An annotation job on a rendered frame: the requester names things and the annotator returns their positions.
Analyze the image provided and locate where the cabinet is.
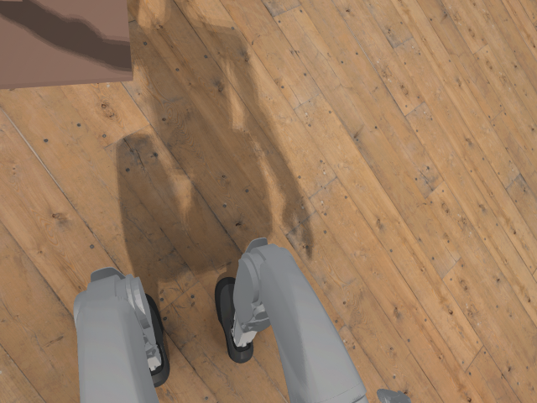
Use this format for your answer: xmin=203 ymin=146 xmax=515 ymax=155
xmin=0 ymin=0 xmax=133 ymax=89

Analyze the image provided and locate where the robot thigh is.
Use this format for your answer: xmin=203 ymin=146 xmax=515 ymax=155
xmin=238 ymin=243 xmax=369 ymax=403
xmin=76 ymin=274 xmax=159 ymax=403

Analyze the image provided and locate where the robot right thigh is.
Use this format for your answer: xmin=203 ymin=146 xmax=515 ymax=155
xmin=238 ymin=243 xmax=369 ymax=403

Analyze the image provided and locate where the robot left thigh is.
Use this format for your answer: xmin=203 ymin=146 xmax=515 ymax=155
xmin=76 ymin=274 xmax=159 ymax=403

